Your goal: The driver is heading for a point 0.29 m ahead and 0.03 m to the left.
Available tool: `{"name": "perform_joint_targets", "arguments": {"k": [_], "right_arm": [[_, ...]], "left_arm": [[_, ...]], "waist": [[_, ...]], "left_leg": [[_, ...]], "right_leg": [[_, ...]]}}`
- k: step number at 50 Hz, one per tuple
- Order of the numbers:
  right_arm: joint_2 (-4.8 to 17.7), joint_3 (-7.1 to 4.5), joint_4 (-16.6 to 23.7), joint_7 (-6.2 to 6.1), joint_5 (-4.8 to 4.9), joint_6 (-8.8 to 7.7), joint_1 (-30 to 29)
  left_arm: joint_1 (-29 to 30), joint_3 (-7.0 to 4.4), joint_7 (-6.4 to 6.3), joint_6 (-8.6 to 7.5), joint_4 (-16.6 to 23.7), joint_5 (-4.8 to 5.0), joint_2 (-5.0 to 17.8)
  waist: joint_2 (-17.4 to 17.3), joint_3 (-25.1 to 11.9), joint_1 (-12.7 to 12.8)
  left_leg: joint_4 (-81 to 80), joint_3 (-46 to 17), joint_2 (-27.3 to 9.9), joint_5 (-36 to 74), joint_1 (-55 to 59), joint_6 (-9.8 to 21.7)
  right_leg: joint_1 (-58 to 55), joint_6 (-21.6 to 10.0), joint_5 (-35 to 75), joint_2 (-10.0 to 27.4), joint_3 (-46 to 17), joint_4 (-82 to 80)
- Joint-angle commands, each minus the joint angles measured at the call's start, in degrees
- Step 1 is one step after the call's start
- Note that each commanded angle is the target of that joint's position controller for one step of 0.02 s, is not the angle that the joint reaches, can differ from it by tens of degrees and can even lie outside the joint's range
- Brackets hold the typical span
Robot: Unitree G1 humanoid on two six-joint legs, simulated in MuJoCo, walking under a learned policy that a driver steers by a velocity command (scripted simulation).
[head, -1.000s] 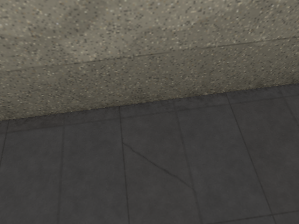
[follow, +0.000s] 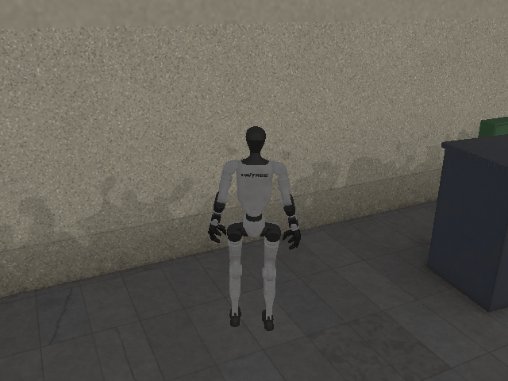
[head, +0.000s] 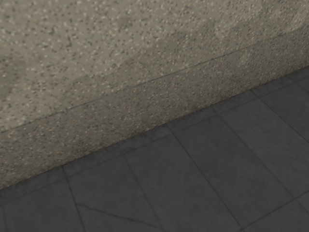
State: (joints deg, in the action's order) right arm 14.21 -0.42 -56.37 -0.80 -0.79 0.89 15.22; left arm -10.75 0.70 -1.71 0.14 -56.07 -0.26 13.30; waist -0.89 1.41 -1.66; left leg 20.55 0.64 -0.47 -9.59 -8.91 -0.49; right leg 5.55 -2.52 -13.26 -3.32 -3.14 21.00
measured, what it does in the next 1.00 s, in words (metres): walks ahead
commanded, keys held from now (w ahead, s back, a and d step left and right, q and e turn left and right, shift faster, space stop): no key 0.58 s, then w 0.24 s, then no key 0.18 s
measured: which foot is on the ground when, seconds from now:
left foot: down 0.00-1.00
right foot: down 0.00-0.88, up 0.90-1.00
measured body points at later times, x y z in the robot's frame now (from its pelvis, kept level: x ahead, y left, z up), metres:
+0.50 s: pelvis +0.01 +0.00 +0.00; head +0.01 +0.00 +0.45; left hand +0.01 +0.24 -0.16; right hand +0.01 -0.24 -0.16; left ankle +0.02 +0.12 -0.75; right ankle -0.02 -0.10 -0.75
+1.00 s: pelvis +0.10 +0.05 +0.00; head +0.11 +0.07 +0.44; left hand +0.07 +0.29 -0.17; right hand +0.07 -0.19 -0.15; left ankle +0.06 +0.12 -0.75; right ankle +0.03 -0.07 -0.68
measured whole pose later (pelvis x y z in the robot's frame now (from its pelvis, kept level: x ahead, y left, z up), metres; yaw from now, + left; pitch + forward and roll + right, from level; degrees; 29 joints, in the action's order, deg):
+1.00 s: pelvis +0.10 +0.05 +0.00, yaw +0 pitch +0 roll -1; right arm 9.5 -1.2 -62.3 -1.3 -1.0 -3.6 21.0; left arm -19.0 -1.5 -1.0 -2.0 -63.6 -1.9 11.2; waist 1.8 1.8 0.2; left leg 23.8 4.7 2.3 -16.2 -7.3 4.2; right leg 19.2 -2.5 -23.7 -0.3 1.0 55.7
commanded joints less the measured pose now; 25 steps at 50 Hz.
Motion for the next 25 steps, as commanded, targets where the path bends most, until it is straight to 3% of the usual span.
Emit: {"name": "perform_joint_targets", "arguments": {"k": [1,12,25], "right_arm": [[4.91,-0.85,-0.19,-0.28,0.0,-0.51,1.1],[3.65,-0.31,-5.29,-0.84,0.13,-0.43,1.74],[1.66,0.15,-8.42,-1.28,0.19,-0.41,2.64]], "left_arm": [[-1.23,-1.29,-0.27,-0.63,0.04,0.03,6.93],[-4.56,-0.57,-0.58,-0.82,-4.88,-0.01,5.1],[-8.04,-0.13,-0.93,-0.84,-8.0,-0.08,2.81]], "waist": [[1.3,1.74,0.59],[0.94,1.49,0.72],[0.83,2.32,1.02]], "left_leg": [[-1.98,-4.7,-4.26,4.12,2.18,1.07],[-1.39,-4.85,-4.72,4.57,2.35,1.59],[-0.83,-4.87,-4.7,4.86,1.32,1.83]], "right_leg": [[5.75,-1.67,4.01,7.95,-7.46,-6.05],[5.43,-1.53,7.01,7.25,-6.17,-5.1],[5.19,-1.28,8.41,6.98,-5.35,-4.01]]}}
